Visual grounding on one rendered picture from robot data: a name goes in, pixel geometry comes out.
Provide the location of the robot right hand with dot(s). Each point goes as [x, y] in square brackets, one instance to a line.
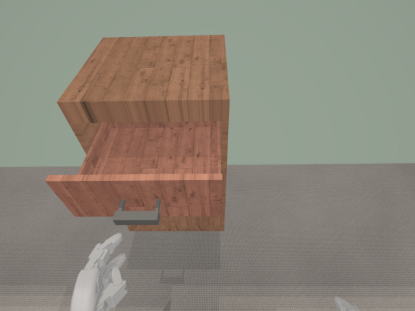
[343, 305]

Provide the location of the cabinet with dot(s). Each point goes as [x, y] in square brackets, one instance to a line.
[154, 79]

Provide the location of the handle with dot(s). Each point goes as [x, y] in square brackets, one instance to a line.
[137, 217]

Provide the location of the robot left hand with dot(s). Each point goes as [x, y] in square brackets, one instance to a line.
[99, 286]

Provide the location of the drawer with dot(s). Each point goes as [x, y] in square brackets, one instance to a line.
[139, 162]

